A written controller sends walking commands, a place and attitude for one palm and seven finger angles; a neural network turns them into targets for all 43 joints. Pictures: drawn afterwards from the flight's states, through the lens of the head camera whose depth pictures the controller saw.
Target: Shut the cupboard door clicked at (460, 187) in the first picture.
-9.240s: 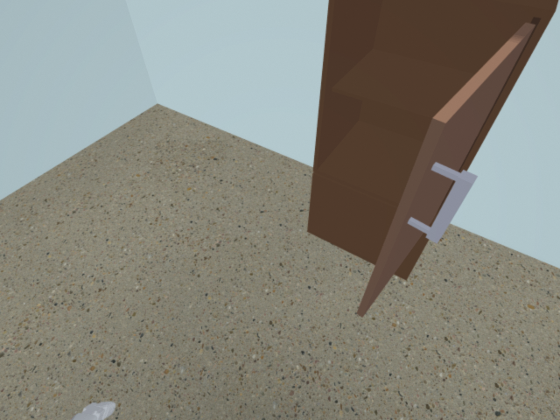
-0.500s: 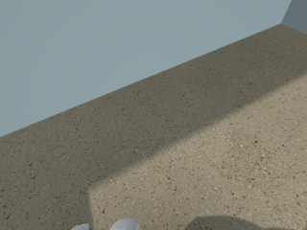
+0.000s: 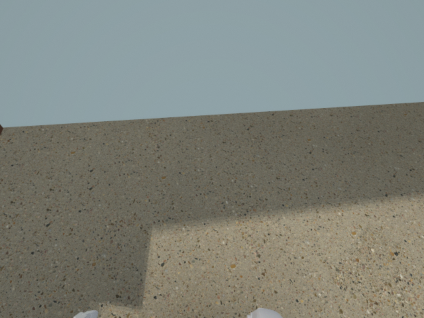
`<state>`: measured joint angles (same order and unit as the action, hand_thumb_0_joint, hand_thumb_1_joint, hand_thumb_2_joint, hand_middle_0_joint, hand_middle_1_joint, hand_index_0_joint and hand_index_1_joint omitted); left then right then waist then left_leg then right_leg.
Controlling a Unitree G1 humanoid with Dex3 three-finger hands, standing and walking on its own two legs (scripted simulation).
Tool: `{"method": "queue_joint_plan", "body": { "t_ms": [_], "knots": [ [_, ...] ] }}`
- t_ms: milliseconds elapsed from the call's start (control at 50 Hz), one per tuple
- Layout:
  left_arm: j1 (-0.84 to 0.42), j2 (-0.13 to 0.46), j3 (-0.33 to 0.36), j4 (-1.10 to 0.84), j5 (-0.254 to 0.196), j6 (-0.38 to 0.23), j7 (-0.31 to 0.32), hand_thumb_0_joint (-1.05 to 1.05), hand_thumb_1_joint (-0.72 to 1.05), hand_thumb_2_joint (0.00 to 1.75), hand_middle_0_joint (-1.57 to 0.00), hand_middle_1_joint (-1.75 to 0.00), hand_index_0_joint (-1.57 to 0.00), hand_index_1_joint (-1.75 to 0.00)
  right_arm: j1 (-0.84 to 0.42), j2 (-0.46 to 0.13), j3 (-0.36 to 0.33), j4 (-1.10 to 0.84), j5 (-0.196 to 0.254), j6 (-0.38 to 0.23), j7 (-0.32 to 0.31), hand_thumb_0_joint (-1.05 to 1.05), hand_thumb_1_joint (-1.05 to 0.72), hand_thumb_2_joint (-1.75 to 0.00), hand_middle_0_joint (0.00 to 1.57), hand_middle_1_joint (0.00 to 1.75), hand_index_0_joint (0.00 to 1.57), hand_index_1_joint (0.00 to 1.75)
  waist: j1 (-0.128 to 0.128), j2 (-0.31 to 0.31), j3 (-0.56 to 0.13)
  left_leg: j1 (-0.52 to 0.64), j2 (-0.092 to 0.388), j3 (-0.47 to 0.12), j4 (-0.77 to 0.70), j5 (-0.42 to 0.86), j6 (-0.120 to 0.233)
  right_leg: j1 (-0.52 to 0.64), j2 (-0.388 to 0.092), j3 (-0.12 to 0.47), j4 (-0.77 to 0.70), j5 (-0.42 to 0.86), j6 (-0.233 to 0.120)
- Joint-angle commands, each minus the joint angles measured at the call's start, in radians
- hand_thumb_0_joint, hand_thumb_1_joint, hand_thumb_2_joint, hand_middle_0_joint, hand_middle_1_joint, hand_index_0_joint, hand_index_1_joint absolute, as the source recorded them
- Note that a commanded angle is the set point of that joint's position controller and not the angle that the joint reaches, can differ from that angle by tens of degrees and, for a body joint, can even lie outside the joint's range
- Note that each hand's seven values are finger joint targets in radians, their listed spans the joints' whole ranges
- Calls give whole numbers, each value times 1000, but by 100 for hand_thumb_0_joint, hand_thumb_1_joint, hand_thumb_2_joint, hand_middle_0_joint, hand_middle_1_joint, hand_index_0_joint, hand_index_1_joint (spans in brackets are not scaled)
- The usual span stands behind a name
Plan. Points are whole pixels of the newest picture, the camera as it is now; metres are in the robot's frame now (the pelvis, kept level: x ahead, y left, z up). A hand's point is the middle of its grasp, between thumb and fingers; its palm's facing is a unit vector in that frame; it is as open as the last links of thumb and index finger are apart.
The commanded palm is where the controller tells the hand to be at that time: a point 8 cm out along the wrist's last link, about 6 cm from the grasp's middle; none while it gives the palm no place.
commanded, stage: walk to a spot facing it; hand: left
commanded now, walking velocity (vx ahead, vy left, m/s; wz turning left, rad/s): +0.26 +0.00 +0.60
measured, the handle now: out of the picture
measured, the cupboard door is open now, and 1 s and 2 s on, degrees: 82 82 82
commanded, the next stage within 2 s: turn to face it in 1.88 s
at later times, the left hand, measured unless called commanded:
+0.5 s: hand out of the picture +0.00 +0.16 -0.15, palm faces +0.35 -0.90 -0.26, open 7.4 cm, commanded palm none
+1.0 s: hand (60, 292) +0.18 +0.33 -0.17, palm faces +0.55 -0.82 -0.17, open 7.4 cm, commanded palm none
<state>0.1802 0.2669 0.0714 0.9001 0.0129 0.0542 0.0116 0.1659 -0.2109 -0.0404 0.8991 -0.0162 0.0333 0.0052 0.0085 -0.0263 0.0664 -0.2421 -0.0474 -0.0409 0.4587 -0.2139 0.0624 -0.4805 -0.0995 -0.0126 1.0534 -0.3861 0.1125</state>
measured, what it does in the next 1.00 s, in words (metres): walks ahead, turning left: right foot, then left foot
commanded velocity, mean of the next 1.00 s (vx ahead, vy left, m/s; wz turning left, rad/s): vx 0.33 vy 0.00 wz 0.42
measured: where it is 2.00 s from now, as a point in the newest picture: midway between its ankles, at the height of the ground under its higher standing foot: (138, 228)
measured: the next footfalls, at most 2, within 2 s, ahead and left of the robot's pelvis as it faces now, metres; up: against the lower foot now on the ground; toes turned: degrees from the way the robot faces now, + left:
right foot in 0.24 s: +0.05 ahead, -0.15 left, +0.00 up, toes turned +6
left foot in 0.70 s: +0.19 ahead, +0.19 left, +0.00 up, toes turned +34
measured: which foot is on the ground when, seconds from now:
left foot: down 0.00-0.22, up 0.24-0.68, down 0.70-1.00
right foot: up 0.00-0.22, down 0.24-0.72, up 0.74-1.00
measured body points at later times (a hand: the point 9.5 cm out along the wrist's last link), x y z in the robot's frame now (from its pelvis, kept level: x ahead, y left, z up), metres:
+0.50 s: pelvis +0.06 -0.02 +0.00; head +0.09 -0.04 +0.45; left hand -0.02 +0.20 -0.13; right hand +0.18 -0.27 -0.15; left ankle +0.06 +0.14 -0.64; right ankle +0.02 -0.16 -0.74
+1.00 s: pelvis +0.21 +0.14 +0.00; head +0.21 +0.15 +0.45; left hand +0.15 +0.38 -0.15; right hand +0.40 -0.03 -0.13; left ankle +0.16 +0.17 -0.74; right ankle +0.35 +0.03 -0.66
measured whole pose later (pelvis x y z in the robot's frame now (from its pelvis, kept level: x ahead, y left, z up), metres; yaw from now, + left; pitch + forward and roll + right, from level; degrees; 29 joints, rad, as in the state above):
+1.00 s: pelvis +0.21 +0.14 +0.00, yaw +31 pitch -1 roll +0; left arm 0.20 0.19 0.05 0.98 0.03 -0.02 -0.01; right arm 0.22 -0.18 -0.05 0.98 0.00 -0.07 -0.01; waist 0.02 -0.03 0.03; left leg -0.11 -0.08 0.08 0.37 -0.24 0.11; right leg -0.62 -0.17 -0.05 1.10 -0.20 0.09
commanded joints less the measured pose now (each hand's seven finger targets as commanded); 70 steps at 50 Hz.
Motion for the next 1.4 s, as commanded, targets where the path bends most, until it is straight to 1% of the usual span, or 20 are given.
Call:
{"method": "queue_joint_plan", "body": {
  "t_ms": [0, 160, 180, 200, 240, 340, 580, 620, 660, 680, 700, 740, 840, 1140, 1180, 1240, 1260, 1280, 1300, 1380],
  "knots": [
    [-53, 74, 17, -101, 0, -25, 8, 0, 90, 90, -20, -30, -20, -30, 69, -223, -72, -51, -7, -17, -12, 0, -90, -90, 20, 30, 20, 30, -53, 166, -108, 152, 268, -311, -121, 286, 123, -54, 16, 21, -78, -35, -4],
    [61, 61, 16, -81, 1, -57, -14, 0, 90, 90, -20, -30, -20, -30, 22, -217, -74, -56, -10, -14, -7, 0, -90, -90, 20, 30, 20, 30, 14, 173, -90, -121, 177, -429, -100, -235, 85, 329, 103, -40, -527, 11, -49],
    [145, 89, 28, -59, 5, -65, -10, 0, 90, 90, -20, -30, -20, -30, -2, -183, -69, -64, -4, -16, -6, 0, -90, -90, 20, 30, 20, 30, 61, 98, -92, -300, 112, -377, -4, -323, 41, 539, 61, -6, -677, 38, -69],
    [211, 183, 46, -51, 22, -76, 3, 0, 90, 90, -20, -30, -20, -30, 16, -98, -52, -82, 10, -20, -4, 0, -90, -90, 20, 30, 20, 30, 92, -194, -108, -548, -11, -170, 305, -378, -40, 728, -221, 293, -853, -218, -147],
    [167, 205, 43, -70, 1, -74, 15, 0, 90, 90, -20, -30, -20, -30, -24, -152, -66, -112, -15, -21, 8, 0, -90, -90, 20, 30, 20, 30, 56, -172, -23, -559, 44, -78, 616, -312, -73, 452, -434, 513, -985, -466, -226],
    [112, 59, -1, -25, 3, -116, 7, 0, 90, 90, -20, -30, -20, -30, 47, -90, -64, -24, -14, -4, 49, 0, -90, -90, 20, 30, 20, 30, -17, -127, 60, -485, 95, 15, 749, 0, -104, 358, -193, 11, -906, 59, -129],
    [338, 87, -1, 101, 21, -130, 18, 0, 90, 90, -20, -30, -20, -30, -216, -34, -11, -84, -8, -32, 73, 0, -90, -90, 20, 30, 20, 30, 59, -156, 77, -383, 108, 178, 291, -27, -50, 524, -257, -209, -786, 583, -164],
    [326, 118, 3, 105, 18, -130, 15, 0, 90, 90, -20, -30, -20, -30, -116, -55, -14, -58, -9, -49, 59, 0, -90, -90, 20, 30, 20, 30, 12, -161, -7, -210, 43, 229, 220, -100, -12, 554, -268, -245, -620, 877, -163],
    [284, 128, 2, 94, 7, -130, 6, 0, 90, 90, -20, -30, -20, -30, 182, -149, -44, 14, -18, -62, 32, 0, -90, -90, 20, 30, 20, 30, -143, -71, -210, 268, 30, 198, 54, 13, 31, 372, -230, -297, -170, 822, -105],
    [305, 66, 1, 58, -9, -125, -15, 0, 90, 90, -20, -30, -20, -30, 299, -298, -81, 44, -23, -66, 15, 0, -90, -90, 20, 30, 20, 30, -172, 210, -344, 580, 325, -225, 46, 127, 132, 14, -66, -266, 173, 88, -44],
    [233, 49, -7, 8, -13, -123, -14, 0, 90, 90, -20, -30, -20, -30, 341, -365, -94, 56, -1, -64, 9, 0, -90, -90, 20, 30, 20, 30, -177, 250, -396, 631, 492, -485, -61, 265, 209, -171, -12, -117, 325, -214, -53],
    [109, 46, -9, 8, -12, -113, -6, 0, 90, 90, -20, -30, -20, -30, 199, -293, -79, 24, 10, -77, -14, 0, -90, -90, 20, 30, 20, 30, -128, 77, -244, 366, 459, -387, -124, 133, 183, -217, -76, -13, 388, -70, -61],
    [236, -21, -12, 99, 20, -80, -16, 0, 90, 90, -20, -30, -20, -30, 78, -117, -23, 37, 4, -115, -14, 0, -90, -90, 20, 30, 20, 30, 11, 125, -81, 55, 272, -84, -201, 309, 100, -43, -90, -28, 172, 108, -43],
    [-222, -28, -19, -49, 8, -89, -33, 0, 90, 90, -20, -30, -20, -30, 342, -91, -24, 163, -5, -120, -37, 0, -90, -90, 20, 30, 20, 30, -83, 106, 78, 329, 297, -104, -198, 544, 116, -203, -16, -54, -305, 211, -81],
    [-220, -33, -19, -54, 6, -96, -34, 0, 90, 90, -20, -30, -20, -30, 344, -102, -23, 178, -7, -117, -40, 0, -90, -90, 20, 30, 20, 30, -70, 110, 65, 321, 292, -84, -154, 657, 108, -102, 16, -78, -389, 170, -109],
    [55, 10, -6, 31, 9, -113, -24, 0, 90, 90, -20, -30, -20, -30, 324, -124, -23, 193, 3, -114, -40, 0, -90, -90, 20, 30, 20, 30, 57, 48, -63, 229, 234, -40, 138, 888, 55, 307, 102, -133, -535, 239, -145],
    [230, 65, 12, 83, 14, -124, -17, 0, 90, 90, -20, -30, -20, -30, 300, -111, -24, 182, 13, -120, -33, 0, -90, -90, 20, 30, 20, 30, 131, 7, -156, 54, 191, -7, 347, 711, 24, 574, 4, -32, -543, 300, -184],
    [367, 162, 36, 126, 21, -130, -5, 0, 90, 90, -20, -30, -20, -30, 330, -55, -19, 163, 25, -129, -25, 0, -90, -90, 20, 30, 20, 30, 150, -183, -268, -214, 26, 70, 682, 67, -19, 795, -297, 358, -619, 422, -302],
    [349, 199, 42, 128, 1, -126, -9, 0, 90, 90, -20, -30, -20, -30, 341, -60, -23, 159, 23, -122, -26, 0, -90, -90, 20, 30, 20, 30, 112, -171, -289, -279, 15, 16, 891, -317, -13, 719, -413, 522, -731, 303, -369],
    [80, 5, -6, 80, 3, -123, 2, 0, 90, 90, -20, -30, -20, -30, 253, 10, -21, 163, -8, -68, -5, 0, -90, -90, 20, 30, 20, 30, -7, -75, 29, -298, 163, -3, 836, -73, -29, 204, -245, 175, -885, -5, -231]
  ]
}}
